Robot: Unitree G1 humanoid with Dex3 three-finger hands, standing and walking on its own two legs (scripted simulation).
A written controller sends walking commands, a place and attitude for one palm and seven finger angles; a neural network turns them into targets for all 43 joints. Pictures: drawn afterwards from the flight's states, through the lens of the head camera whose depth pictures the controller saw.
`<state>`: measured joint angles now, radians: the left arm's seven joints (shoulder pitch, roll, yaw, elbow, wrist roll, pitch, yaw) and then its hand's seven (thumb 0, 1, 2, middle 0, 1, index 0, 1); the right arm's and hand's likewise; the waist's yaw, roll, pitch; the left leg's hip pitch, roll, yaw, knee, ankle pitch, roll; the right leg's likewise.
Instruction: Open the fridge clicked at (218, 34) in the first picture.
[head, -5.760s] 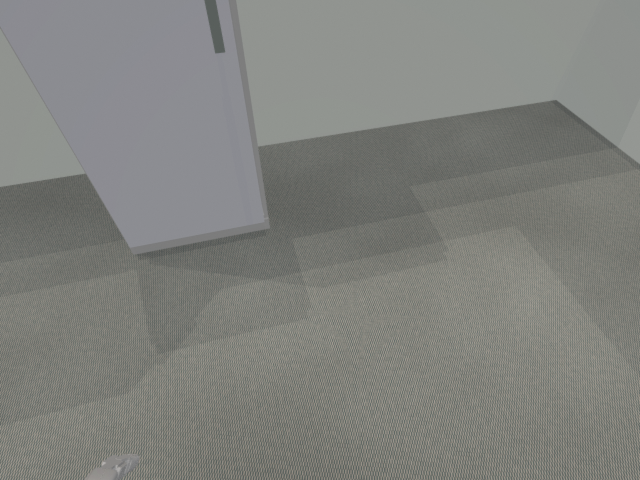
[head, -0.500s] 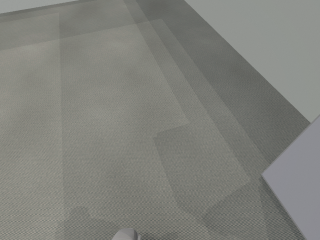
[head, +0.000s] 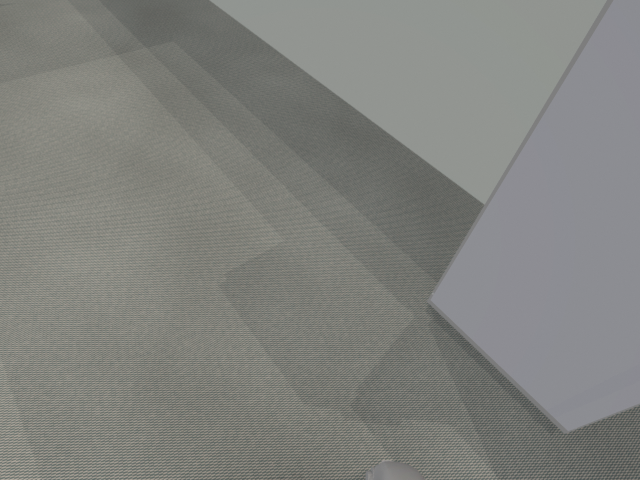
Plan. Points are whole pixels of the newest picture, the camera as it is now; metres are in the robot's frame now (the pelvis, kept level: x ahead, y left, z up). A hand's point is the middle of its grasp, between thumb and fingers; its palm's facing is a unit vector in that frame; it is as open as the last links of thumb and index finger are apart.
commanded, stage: turn to face it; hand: right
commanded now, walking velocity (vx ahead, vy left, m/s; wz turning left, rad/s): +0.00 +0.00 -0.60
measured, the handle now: out of the picture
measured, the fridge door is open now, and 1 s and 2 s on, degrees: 0 0 0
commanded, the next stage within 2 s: take the last steps up to it in 1.24 s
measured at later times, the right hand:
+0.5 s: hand out of the picture +0.03 -0.28 -0.16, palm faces +0.32 +0.91 -0.26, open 7.4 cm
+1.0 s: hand out of the picture -0.08 -0.22 -0.17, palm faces +0.58 +0.78 -0.25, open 7.4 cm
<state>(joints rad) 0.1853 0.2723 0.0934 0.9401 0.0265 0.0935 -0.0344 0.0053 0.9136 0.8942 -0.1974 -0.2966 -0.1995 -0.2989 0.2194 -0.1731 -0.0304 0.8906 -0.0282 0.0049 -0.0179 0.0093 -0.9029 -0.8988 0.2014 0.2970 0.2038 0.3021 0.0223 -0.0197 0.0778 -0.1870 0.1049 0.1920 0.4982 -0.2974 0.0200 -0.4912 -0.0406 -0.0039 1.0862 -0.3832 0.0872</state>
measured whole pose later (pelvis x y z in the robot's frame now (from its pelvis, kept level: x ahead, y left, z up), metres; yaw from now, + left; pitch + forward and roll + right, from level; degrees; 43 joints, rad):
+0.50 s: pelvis +0.00 -0.04 +0.00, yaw -17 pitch +0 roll +1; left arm 0.16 0.22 0.05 0.90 0.02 0.03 -0.01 0.00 0.91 0.89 -0.20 -0.30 -0.21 -0.30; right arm 0.15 -0.26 -0.07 0.89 -0.02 0.05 -0.01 0.01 -0.91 -0.90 0.20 0.30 0.20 0.30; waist 0.01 0.02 0.08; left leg -0.46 0.08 0.01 0.96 -0.42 -0.11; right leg -0.24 0.03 0.05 0.49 -0.25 -0.03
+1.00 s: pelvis -0.02 -0.02 -0.01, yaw -36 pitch -1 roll -1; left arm 0.18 0.25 0.07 0.95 0.02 0.08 -0.03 0.01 0.91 0.89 -0.20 -0.30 -0.20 -0.30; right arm 0.22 -0.22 -0.04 0.91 -0.04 0.02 -0.02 0.01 -0.90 -0.90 0.20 0.30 0.20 0.30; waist 0.00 0.02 0.09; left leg -0.24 0.16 0.23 0.57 -0.28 -0.03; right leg -0.33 -0.03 -0.06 0.76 -0.43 0.06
